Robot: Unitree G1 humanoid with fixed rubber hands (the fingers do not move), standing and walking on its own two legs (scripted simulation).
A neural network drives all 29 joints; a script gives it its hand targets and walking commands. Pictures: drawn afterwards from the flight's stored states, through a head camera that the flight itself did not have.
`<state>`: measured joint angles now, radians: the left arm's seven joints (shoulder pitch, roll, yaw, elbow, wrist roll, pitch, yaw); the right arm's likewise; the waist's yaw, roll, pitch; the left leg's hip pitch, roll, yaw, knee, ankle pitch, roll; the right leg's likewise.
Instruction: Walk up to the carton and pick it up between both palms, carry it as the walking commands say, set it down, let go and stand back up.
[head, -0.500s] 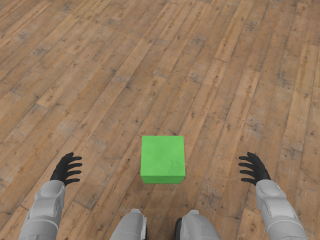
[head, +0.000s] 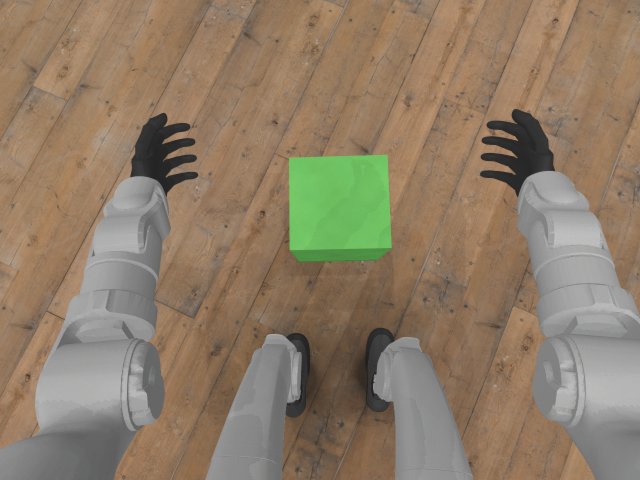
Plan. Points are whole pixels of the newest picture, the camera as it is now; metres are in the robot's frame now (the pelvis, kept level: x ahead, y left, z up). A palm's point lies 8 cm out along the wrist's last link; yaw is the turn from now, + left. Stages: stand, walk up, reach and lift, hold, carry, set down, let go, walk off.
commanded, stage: reach and lift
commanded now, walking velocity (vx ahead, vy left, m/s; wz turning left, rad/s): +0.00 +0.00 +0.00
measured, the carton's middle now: (338, 214) +0.51 +0.01 -0.55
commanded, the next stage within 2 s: none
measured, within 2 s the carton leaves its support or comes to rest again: neither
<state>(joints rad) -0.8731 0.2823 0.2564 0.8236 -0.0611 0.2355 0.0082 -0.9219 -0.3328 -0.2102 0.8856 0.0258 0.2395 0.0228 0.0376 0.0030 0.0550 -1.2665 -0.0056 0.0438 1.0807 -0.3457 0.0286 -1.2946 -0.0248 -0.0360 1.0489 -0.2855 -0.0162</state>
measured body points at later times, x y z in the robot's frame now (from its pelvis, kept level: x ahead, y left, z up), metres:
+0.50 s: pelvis +0.02 +0.00 -0.02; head +0.33 +0.00 +0.30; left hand +0.51 +0.22 -0.15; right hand +0.54 -0.19 -0.15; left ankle +0.07 +0.10 -0.64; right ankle +0.10 -0.11 -0.64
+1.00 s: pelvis -0.02 +0.00 -0.18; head +0.32 +0.00 +0.12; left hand +0.52 +0.21 -0.31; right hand +0.54 -0.19 -0.31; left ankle +0.07 +0.10 -0.64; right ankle +0.10 -0.11 -0.64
